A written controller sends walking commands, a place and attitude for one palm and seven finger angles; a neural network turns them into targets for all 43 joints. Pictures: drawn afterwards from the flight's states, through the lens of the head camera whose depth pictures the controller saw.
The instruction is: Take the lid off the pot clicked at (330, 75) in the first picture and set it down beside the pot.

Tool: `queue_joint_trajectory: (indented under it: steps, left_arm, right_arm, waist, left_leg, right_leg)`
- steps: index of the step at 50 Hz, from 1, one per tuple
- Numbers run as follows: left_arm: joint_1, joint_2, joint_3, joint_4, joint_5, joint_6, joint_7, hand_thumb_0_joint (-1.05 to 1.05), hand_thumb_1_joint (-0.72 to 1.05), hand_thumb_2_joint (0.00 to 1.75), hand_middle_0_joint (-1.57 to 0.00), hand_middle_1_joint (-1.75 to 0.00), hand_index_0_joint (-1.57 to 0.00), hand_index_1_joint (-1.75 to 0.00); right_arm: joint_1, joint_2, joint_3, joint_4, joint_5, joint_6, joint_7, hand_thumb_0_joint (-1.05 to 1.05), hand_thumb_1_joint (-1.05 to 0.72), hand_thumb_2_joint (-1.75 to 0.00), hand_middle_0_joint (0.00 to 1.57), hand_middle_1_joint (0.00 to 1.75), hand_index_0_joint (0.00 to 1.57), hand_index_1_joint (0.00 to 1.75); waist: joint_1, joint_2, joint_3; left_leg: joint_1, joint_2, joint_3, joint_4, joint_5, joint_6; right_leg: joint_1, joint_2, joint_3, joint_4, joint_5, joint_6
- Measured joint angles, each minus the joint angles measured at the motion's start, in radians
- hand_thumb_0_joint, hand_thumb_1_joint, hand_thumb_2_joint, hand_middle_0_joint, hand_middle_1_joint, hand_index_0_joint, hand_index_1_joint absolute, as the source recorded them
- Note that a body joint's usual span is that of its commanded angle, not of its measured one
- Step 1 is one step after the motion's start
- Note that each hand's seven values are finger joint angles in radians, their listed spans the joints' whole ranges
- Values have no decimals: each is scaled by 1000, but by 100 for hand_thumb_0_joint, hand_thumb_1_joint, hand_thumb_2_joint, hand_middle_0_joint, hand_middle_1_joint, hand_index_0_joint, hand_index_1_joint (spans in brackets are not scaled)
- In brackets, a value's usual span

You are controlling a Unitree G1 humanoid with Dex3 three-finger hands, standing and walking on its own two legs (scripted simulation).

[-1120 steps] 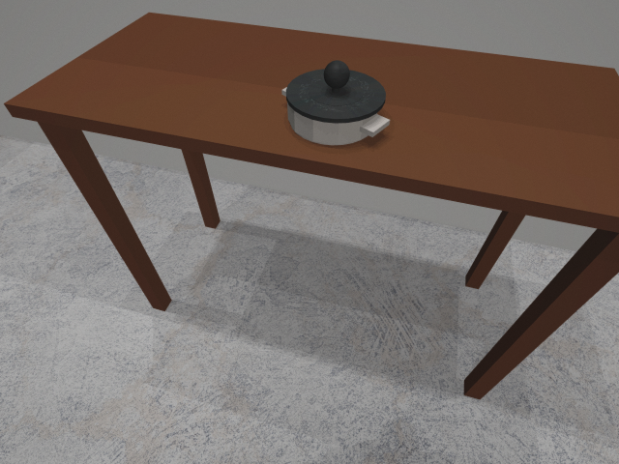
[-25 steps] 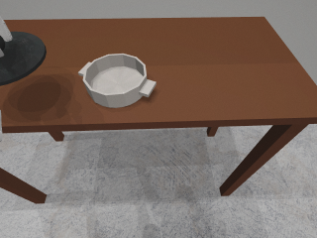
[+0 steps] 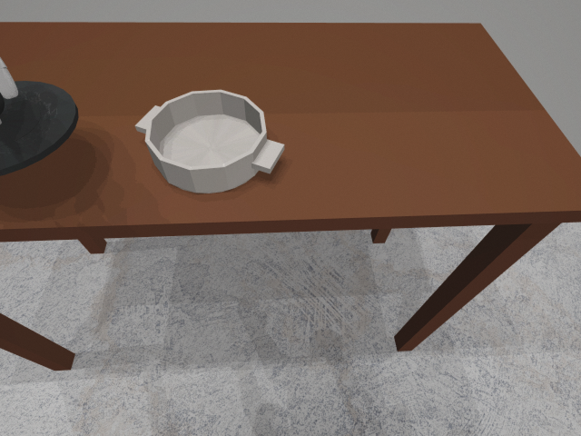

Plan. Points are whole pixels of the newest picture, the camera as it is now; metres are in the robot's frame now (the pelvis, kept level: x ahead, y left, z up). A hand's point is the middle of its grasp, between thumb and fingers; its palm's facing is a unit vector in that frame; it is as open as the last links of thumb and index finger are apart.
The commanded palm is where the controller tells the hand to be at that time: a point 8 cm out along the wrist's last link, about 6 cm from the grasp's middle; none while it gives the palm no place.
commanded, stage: lower the lid onto the table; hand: left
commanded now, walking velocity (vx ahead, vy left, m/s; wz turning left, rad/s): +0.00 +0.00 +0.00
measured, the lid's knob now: out of the picture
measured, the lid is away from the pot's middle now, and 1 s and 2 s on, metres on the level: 0.25 0.24 0.24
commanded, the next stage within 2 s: open the fingers wide in 1.08 s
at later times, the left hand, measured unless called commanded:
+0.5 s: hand out of the picture +0.47 +0.32 +0.19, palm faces -0.39 -0.23 -0.89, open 7.3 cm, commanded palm +0.50 +0.33 +0.27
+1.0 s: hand (8, 136) +0.47 +0.32 +0.16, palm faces -0.43 -0.23 -0.87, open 7.3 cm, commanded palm +0.51 +0.33 +0.23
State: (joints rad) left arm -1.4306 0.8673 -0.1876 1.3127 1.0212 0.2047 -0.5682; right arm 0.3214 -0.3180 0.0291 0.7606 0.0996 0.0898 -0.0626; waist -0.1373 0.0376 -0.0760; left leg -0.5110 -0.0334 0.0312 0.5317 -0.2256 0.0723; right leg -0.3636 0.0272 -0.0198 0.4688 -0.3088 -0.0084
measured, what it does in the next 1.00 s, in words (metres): stands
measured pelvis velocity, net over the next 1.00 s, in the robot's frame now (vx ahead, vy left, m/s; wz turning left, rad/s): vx -0.01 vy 0.01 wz -0.02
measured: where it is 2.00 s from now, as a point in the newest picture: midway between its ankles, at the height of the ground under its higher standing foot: outside the picture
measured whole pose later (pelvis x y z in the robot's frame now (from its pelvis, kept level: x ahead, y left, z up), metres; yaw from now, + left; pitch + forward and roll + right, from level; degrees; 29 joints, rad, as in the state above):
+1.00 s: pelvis -0.01 +0.01 -0.01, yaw -1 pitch +13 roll -3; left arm -1.33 0.86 -0.12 1.34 1.02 0.08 -0.53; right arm 0.34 -0.31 0.03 0.74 0.10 0.09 -0.09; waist -0.16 0.04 -0.09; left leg -0.61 -0.02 0.04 0.64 -0.26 0.08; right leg -0.46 0.04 -0.01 0.56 -0.33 0.00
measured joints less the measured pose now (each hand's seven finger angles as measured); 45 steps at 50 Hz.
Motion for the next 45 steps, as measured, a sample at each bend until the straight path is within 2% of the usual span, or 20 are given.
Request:
queue_joint_trajectory:
  steps: [3,7,17,31,45]
  left_arm:
    - [11,-12,-11,-21,-4,-3,-6,0,26,65,-70,-99,-71,-100]
    - [24,-18,18,-39,-6,-26,0,0,26,65,-70,-99,-71,-100]
    - [50,-5,63,3,1,-62,16,0,26,65,-70,-99,-70,-100]
    - [60,7,27,16,-10,-77,22,0,26,65,-70,-99,-70,-100]
    - [84,-10,49,28,-11,-112,35,0,26,65,-69,-99,-70,-100]
  right_arm:
    - [3,4,-2,3,-2,-7,-1,1,-91,-89,20,30,21,30]
    - [1,6,-3,-1,-6,-16,-3,1,-91,-89,20,30,21,30]
    - [-10,8,5,-27,-1,8,-1,0,-91,-89,20,30,21,30]
    - [23,6,0,-6,1,-1,-16,0,-91,-89,20,30,21,30]
    - [18,6,0,-10,-2,1,-20,0,-91,-89,20,30,21,30]
  waist:
    - [2,-4,-2]
    - [-3,-2,-9]
    - [-15,8,-13]
    - [-12,-3,-11]
    - [-21,-1,-16]
  left_leg:
    - [-5,-1,-1,1,0,0]
    - [-12,-1,-1,8,-3,0]
    - [-31,7,11,37,-16,3]
    - [-60,11,3,63,-24,3]
    - [-91,15,8,94,-31,8]
  right_leg:
    - [-4,-1,-1,0,0,0]
    - [-11,-1,-1,5,-2,1]
    - [-34,4,11,35,-11,3]
    - [-55,10,3,49,-14,3]
    - [-87,12,7,79,-20,7]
